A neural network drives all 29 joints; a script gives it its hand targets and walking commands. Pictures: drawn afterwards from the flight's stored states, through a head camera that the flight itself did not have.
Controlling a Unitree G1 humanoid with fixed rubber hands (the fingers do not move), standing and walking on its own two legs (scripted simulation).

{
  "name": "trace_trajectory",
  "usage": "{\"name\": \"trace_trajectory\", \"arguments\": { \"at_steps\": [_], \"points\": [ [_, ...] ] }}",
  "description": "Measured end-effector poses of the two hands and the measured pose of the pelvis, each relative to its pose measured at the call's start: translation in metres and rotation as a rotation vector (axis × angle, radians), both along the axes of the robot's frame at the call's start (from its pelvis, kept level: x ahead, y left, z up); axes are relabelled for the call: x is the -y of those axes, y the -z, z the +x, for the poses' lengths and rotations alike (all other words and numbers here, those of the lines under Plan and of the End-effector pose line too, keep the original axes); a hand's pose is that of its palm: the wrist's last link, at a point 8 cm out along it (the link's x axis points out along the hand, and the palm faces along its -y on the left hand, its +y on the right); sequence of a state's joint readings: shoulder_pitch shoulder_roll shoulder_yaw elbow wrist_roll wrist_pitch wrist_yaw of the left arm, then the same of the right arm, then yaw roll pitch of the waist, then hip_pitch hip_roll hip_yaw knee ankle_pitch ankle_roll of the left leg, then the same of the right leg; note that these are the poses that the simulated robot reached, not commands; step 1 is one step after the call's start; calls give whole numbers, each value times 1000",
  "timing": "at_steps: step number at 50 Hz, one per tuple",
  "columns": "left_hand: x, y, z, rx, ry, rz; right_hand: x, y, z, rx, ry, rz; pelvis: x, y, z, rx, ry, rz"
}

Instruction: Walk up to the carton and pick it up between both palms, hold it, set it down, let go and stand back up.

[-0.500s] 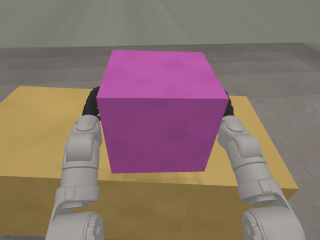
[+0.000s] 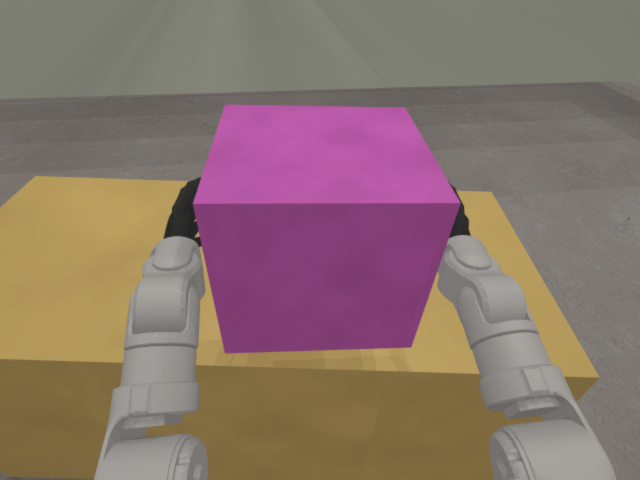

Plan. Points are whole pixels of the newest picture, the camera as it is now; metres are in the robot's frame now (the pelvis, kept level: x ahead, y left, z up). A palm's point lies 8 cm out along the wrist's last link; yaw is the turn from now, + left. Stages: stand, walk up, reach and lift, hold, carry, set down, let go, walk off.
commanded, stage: hold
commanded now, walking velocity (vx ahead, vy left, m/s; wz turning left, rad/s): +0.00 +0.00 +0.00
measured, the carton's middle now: (318, 226) +0.39 +0.00 +0.17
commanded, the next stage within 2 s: none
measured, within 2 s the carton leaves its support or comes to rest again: neither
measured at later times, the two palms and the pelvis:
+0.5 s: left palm (180, 242) +0.36 +0.17 +0.17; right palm (448, 239) +0.35 -0.16 +0.17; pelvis +0.00 +0.00 +0.00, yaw +0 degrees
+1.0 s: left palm (180, 241) +0.36 +0.17 +0.17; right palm (448, 236) +0.36 -0.16 +0.17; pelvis +0.00 +0.00 +0.00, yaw +0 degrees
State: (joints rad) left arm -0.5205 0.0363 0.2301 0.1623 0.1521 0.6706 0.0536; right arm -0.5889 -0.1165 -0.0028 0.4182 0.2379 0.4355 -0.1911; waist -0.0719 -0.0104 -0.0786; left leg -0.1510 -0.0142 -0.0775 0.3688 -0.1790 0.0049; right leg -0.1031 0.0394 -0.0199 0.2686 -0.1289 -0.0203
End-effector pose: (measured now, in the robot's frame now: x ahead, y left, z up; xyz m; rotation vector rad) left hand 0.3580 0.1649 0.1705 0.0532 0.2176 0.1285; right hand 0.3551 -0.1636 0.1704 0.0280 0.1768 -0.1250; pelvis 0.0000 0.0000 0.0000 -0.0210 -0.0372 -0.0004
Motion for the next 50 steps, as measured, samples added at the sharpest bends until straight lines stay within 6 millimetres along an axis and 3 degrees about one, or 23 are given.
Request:
{"name": "trace_trajectory", "arguments": {
  "at_steps": [50],
  "points": [
    [-3, -2, -2, 4, -11, -7, -3, -3, 0, 4, -2, 8, 0, 0, -2, 8, -2, 0]
  ]
}}
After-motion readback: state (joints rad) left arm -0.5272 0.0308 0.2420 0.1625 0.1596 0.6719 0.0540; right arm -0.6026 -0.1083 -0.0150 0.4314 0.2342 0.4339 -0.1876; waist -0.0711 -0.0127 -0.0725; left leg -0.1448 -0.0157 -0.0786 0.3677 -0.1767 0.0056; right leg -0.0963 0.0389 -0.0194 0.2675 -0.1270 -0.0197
